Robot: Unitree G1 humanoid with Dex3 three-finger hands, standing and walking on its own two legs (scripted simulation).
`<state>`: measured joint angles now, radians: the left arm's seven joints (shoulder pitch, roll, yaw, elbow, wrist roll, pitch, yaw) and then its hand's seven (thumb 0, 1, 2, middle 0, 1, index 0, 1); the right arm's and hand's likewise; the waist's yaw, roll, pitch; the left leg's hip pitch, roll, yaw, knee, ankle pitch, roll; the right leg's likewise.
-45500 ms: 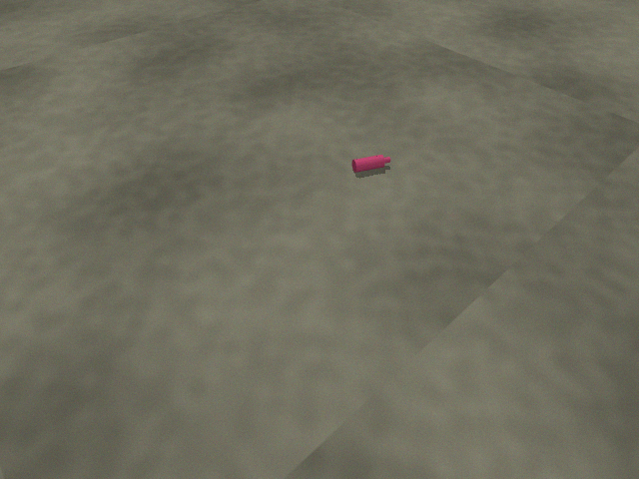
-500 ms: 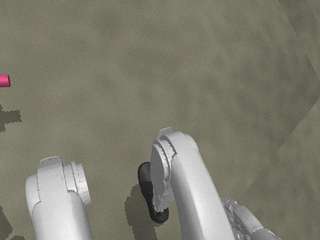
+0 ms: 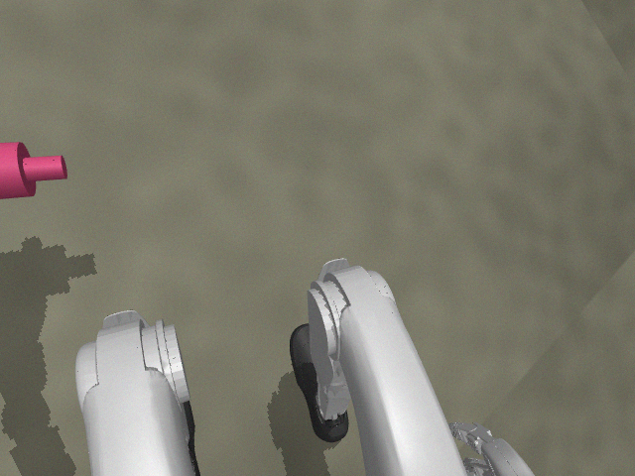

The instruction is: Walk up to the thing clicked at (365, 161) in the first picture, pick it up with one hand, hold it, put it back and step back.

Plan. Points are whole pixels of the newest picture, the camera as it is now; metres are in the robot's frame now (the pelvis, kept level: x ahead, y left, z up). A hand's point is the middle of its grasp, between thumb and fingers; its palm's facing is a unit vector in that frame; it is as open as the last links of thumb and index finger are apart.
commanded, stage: lift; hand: left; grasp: from above
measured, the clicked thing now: out of the picture +0.50 +0.31 -0.19
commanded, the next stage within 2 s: hold in 1.52 s
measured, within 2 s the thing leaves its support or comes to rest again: neither
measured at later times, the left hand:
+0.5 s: hand out of the picture +0.41 +0.32 +0.01, palm faces -0.47 -0.08 -0.88, open 9.1 cm
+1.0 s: hand out of the picture +0.33 +0.28 +0.21, palm faces -0.48 -0.09 -0.87, open 9.3 cm
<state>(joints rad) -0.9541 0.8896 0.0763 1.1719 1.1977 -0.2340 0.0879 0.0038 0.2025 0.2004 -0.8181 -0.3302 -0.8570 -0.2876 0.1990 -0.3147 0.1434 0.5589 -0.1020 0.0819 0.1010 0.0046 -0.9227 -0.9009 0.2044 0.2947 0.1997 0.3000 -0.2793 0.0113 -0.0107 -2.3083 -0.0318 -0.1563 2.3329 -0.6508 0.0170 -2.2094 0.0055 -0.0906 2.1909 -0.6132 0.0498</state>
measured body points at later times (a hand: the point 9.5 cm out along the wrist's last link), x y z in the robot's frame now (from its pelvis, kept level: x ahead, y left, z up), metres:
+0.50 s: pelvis +0.01 +0.00 +0.11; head +0.20 +0.07 +0.51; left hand +0.43 +0.32 +0.06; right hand +0.14 -0.27 -0.01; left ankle +0.08 +0.12 -0.32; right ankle +0.12 -0.14 -0.32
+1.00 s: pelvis +0.03 -0.01 +0.28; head +0.11 +0.02 +0.73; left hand +0.35 +0.28 +0.26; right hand +0.15 -0.26 +0.16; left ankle +0.08 +0.12 -0.32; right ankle +0.12 -0.14 -0.32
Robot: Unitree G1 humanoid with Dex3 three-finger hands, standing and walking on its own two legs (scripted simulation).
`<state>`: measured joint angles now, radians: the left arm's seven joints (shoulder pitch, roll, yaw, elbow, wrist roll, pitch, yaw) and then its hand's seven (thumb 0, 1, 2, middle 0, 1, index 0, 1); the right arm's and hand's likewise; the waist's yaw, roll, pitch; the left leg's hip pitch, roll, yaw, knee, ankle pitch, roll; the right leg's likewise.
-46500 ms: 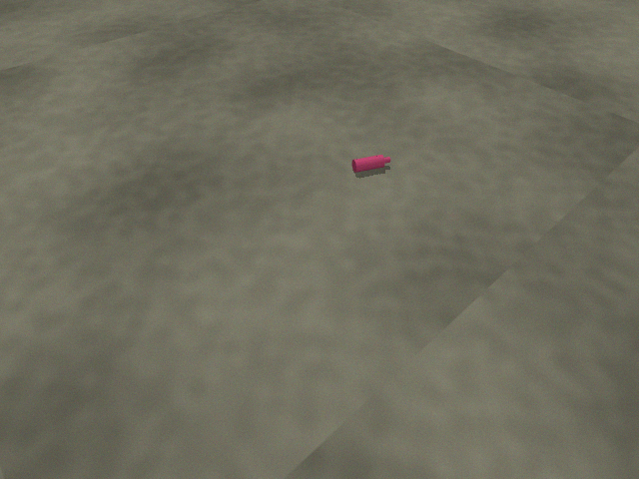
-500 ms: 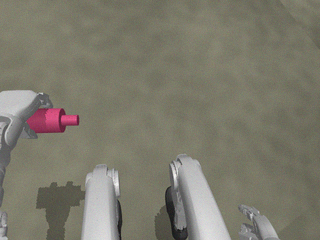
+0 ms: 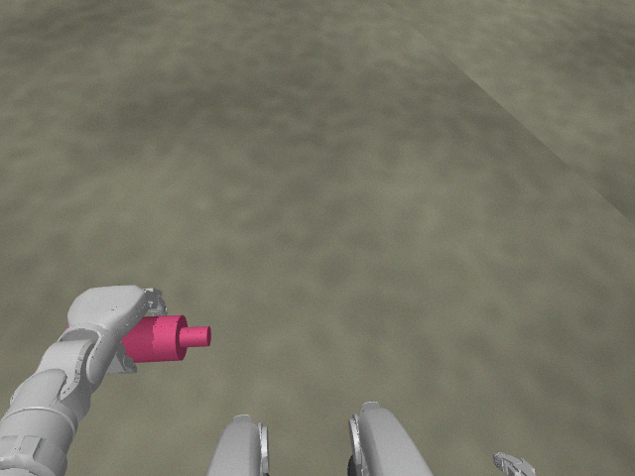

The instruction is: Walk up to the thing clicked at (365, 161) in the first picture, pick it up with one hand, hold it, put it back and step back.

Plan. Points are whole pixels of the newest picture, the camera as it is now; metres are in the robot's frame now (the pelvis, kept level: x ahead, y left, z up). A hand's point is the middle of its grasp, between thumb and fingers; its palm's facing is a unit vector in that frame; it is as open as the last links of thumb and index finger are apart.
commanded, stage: lift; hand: left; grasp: from above
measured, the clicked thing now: (142, 339) +0.35 +0.23 -0.11
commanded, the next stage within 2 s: hold in 0.52 s
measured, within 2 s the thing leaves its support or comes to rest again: neither
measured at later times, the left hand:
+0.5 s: hand (116, 303) +0.35 +0.22 +0.01, palm faces -0.47 -0.04 -0.88, open 9.3 cm
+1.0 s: hand (101, 279) +0.36 +0.23 +0.05, palm faces -0.49 -0.03 -0.87, open 9.3 cm
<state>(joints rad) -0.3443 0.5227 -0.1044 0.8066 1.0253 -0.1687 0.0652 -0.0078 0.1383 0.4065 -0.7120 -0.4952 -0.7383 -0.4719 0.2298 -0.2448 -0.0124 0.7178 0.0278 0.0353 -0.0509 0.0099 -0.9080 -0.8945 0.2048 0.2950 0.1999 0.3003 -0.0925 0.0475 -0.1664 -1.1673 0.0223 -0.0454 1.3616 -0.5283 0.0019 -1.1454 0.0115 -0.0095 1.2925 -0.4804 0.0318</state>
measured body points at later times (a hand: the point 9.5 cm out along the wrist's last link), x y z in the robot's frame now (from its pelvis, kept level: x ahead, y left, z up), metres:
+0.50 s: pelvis +0.04 +0.00 +0.08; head +0.09 +0.00 +0.53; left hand +0.37 +0.22 +0.06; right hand +0.13 -0.27 -0.04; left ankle +0.06 +0.11 -0.61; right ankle +0.08 -0.14 -0.61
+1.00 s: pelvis +0.06 +0.00 +0.11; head +0.09 +0.00 +0.56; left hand +0.38 +0.23 +0.10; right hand +0.17 -0.26 -0.01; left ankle +0.06 +0.11 -0.61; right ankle +0.08 -0.14 -0.61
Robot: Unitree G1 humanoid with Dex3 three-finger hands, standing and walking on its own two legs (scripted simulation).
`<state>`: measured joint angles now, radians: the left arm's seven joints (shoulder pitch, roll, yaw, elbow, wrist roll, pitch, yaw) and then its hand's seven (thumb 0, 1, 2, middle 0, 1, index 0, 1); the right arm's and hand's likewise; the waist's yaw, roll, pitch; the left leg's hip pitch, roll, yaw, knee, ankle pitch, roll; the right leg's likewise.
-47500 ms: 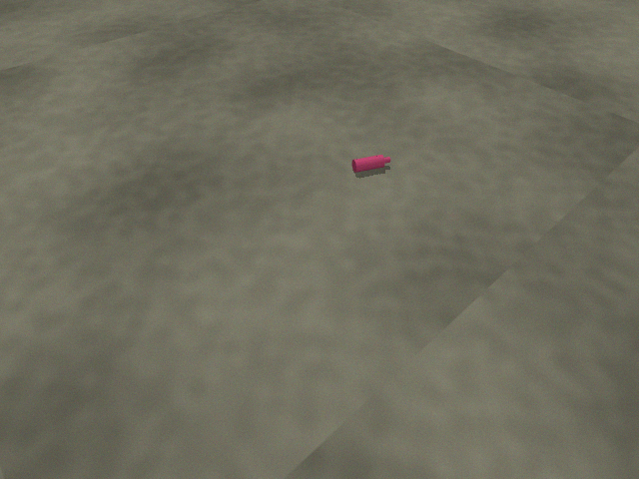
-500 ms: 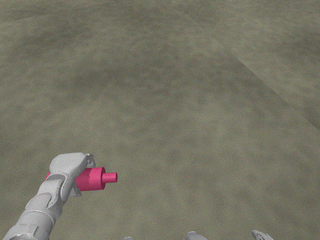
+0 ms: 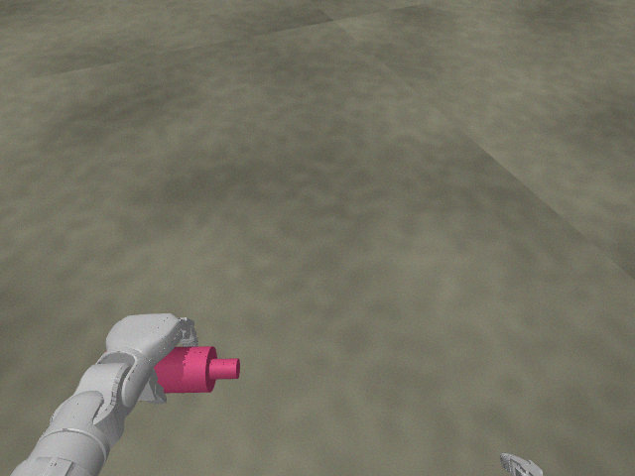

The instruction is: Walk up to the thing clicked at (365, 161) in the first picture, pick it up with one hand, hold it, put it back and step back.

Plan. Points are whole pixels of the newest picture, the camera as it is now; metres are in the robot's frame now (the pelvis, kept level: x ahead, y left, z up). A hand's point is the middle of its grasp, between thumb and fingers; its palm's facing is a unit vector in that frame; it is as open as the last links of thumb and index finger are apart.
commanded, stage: hold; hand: left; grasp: from above
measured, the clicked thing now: (173, 369) +0.31 +0.21 -0.09
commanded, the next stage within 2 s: crouch in 1.52 s
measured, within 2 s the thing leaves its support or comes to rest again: neither
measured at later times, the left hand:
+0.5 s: hand (157, 387) +0.27 +0.21 -0.04, palm faces -0.49 -0.02 -0.87, open 9.2 cm
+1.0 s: hand (152, 386) +0.26 +0.21 -0.02, palm faces -0.48 -0.02 -0.88, open 9.2 cm
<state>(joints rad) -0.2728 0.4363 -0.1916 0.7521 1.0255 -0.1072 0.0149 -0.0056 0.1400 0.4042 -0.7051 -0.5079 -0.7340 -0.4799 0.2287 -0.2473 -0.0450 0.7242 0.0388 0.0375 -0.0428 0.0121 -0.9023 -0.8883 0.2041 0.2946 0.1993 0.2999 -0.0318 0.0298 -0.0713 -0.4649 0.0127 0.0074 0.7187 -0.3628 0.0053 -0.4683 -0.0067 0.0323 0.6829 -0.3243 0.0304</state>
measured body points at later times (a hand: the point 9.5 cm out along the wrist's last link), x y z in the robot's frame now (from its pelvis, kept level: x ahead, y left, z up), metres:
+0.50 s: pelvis -0.02 -0.01 +0.01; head -0.01 -0.03 +0.46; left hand +0.29 +0.21 +0.01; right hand +0.11 -0.27 -0.11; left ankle +0.00 +0.11 -0.72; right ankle +0.01 -0.14 -0.72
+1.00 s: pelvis -0.03 -0.01 +0.01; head -0.02 -0.03 +0.46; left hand +0.28 +0.21 +0.03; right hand +0.12 -0.26 -0.10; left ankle +0.00 +0.11 -0.72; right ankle +0.01 -0.14 -0.72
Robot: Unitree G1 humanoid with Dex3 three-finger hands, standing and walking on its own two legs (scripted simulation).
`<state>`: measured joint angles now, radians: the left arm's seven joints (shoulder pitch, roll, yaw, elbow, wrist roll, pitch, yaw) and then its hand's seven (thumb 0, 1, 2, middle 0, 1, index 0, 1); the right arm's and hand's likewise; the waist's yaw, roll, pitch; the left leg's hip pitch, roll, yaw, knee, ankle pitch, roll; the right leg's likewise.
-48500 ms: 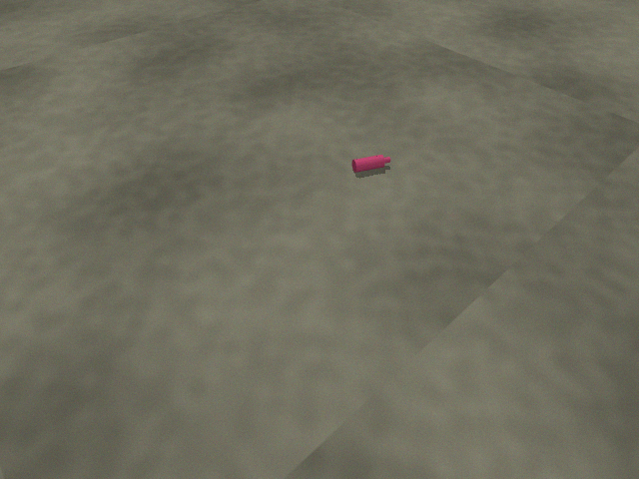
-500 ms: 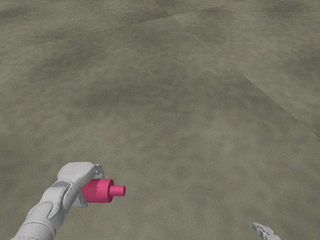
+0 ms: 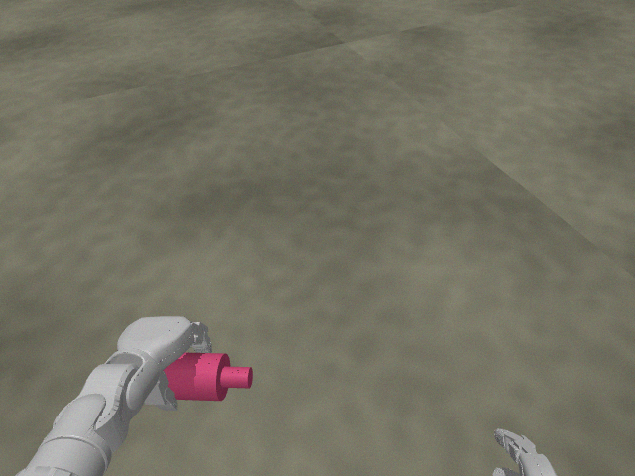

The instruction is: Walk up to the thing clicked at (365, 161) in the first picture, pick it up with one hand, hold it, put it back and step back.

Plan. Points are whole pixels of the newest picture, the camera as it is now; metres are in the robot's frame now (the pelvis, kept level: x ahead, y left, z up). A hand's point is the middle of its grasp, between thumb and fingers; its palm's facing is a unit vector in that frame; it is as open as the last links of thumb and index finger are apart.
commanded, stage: hold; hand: left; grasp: from above
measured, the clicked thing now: (185, 375) +0.30 +0.21 -0.07
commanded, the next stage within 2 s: crouch in 0.52 s
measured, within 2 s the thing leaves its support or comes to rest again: neither
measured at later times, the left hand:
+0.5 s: hand (165, 368) +0.29 +0.22 -0.04, palm faces -0.49 -0.03 -0.87, open 9.2 cm
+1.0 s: hand (177, 384) +0.30 +0.23 -0.11, palm faces -0.50 +0.02 -0.87, open 9.4 cm
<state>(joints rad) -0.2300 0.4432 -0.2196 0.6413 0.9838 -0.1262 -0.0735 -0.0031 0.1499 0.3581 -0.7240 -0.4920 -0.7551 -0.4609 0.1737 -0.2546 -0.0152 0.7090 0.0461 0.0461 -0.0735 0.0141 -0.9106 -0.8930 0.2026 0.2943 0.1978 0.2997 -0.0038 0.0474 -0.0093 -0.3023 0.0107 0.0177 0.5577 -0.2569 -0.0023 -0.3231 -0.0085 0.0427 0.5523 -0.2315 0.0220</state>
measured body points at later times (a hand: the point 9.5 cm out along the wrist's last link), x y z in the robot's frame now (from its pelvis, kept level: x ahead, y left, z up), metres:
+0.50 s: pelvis +0.01 +0.00 +0.00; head +0.02 -0.02 +0.45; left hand +0.31 +0.22 +0.01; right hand +0.16 -0.25 -0.11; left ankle +0.02 +0.12 -0.73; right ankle +0.04 -0.13 -0.73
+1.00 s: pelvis +0.00 +0.00 -0.03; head +0.05 +0.01 +0.42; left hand +0.32 +0.23 -0.06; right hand +0.12 -0.27 -0.14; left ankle +0.02 +0.12 -0.73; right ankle +0.04 -0.13 -0.73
